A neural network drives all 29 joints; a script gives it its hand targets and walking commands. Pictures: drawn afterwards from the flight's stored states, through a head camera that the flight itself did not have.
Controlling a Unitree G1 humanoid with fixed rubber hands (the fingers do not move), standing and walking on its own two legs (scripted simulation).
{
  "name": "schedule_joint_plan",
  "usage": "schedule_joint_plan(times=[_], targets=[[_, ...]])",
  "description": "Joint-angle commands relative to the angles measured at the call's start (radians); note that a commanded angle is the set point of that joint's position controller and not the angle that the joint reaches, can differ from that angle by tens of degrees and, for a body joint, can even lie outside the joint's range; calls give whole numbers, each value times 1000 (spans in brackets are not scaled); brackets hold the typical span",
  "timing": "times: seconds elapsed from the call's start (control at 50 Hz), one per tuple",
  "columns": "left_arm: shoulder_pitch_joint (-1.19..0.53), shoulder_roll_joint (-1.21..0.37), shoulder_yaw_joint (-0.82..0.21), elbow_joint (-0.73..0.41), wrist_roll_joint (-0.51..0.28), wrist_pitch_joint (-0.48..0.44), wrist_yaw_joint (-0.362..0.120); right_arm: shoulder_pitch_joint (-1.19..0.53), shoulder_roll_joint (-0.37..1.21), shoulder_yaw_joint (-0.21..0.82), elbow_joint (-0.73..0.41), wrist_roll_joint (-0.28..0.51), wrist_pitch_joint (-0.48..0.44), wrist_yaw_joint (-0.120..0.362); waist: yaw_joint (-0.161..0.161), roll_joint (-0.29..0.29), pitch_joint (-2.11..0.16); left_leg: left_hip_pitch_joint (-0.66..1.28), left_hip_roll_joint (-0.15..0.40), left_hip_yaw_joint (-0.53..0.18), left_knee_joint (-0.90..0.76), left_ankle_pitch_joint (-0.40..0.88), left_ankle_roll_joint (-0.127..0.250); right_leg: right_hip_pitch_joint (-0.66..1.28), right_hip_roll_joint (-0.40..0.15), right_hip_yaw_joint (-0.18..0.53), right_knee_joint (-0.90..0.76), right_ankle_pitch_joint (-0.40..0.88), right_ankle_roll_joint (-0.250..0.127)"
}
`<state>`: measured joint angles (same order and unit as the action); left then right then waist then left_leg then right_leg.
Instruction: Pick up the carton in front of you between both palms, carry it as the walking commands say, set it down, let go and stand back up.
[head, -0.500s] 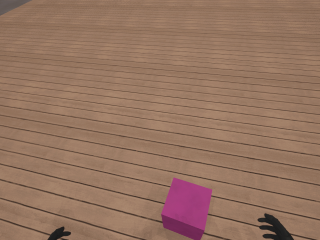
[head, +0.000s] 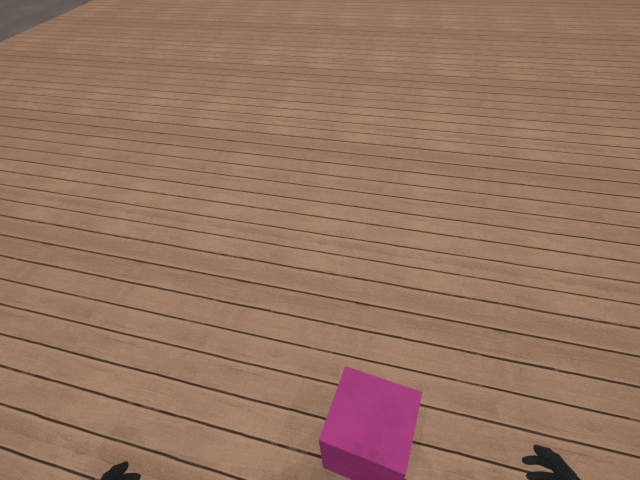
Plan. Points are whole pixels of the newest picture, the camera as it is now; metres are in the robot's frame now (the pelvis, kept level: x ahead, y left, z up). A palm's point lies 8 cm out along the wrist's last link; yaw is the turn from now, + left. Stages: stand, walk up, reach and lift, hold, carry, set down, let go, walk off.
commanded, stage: stand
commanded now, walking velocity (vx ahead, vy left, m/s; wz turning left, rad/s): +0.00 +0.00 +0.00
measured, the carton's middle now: (370, 431) +0.39 -0.09 -0.65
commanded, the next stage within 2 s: none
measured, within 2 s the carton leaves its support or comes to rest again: neither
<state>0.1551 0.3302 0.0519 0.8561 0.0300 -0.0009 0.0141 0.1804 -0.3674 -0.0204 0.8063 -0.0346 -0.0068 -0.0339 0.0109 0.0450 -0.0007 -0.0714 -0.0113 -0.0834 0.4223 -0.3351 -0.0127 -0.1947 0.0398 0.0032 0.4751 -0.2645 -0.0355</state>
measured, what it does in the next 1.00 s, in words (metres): stands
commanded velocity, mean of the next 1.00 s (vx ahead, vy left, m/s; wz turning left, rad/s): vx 0.00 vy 0.00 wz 0.00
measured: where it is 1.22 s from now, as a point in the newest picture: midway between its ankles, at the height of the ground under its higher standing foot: outside the picture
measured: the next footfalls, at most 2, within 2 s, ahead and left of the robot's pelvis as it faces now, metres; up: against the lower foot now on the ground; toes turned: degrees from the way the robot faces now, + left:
none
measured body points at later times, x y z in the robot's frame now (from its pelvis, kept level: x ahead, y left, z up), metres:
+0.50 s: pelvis -0.02 +0.00 +0.01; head -0.03 -0.01 +0.45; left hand +0.09 +0.31 -0.09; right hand +0.09 -0.30 -0.11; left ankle -0.07 +0.13 -0.74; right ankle -0.01 -0.10 -0.74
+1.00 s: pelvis -0.03 +0.01 +0.01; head -0.04 -0.01 +0.46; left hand +0.08 +0.32 -0.10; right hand +0.06 -0.31 -0.11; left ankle -0.07 +0.14 -0.74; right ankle -0.01 -0.10 -0.74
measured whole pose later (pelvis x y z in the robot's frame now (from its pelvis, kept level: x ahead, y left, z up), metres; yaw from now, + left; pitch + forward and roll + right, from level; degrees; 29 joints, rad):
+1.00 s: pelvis -0.03 +0.01 +0.01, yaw -1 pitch -3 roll +0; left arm 0.11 0.37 0.02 1.04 0.01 -0.01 0.01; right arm 0.15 -0.39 -0.01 1.00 -0.02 -0.02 -0.02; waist 0.01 0.03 0.02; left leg -0.03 -0.01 -0.06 0.33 -0.25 -0.01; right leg -0.16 0.04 0.04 0.37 -0.16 -0.02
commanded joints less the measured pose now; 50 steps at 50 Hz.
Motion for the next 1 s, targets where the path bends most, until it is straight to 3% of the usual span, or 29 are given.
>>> schedule_joint_plan(times=[0.0,0.48,0.98], targets=[[-40,171,36,-44,-1,-13,3,-31,-144,-32,-44,1,-15,-3,-1,-37,-39,-59,83,-63,-51,313,9,80,-121,132,-59,326,-7],[-73,199,17,69,-11,-14,-4,-47,-166,-24,77,6,-26,6,4,-45,8,-57,90,-68,-132,174,19,78,-128,171,-141,209,-5],[-97,222,-3,138,-16,-16,-4,-57,-183,-19,150,14,-23,10,0,-43,10,-44,101,-68,-154,178,24,82,-132,181,-159,205,-3]])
